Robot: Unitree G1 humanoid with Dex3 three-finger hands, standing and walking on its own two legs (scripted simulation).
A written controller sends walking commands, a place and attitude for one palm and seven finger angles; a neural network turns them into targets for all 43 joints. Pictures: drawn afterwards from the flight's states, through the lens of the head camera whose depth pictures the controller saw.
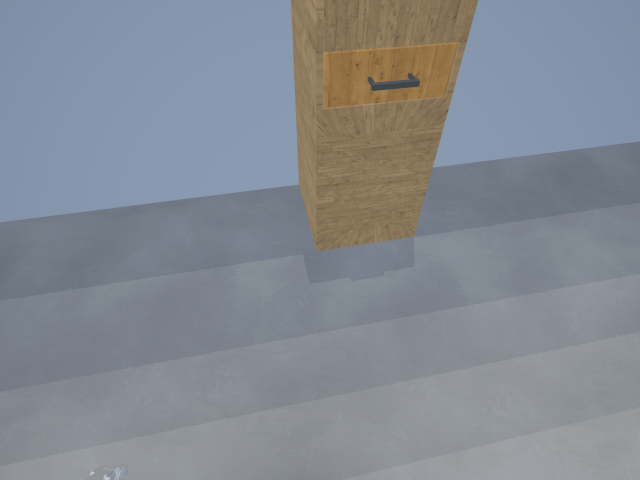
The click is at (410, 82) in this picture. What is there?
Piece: drawer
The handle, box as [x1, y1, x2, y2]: [368, 73, 419, 90]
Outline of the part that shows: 419,80 416,79 411,73 408,74 408,80 374,82 371,77 368,77 368,81 371,85 372,90 418,86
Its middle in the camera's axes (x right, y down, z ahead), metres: +0.21 -0.45 +1.11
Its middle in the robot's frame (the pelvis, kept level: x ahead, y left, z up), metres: +1.14 -0.15 -0.03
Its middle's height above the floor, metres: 0.74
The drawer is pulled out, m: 0.00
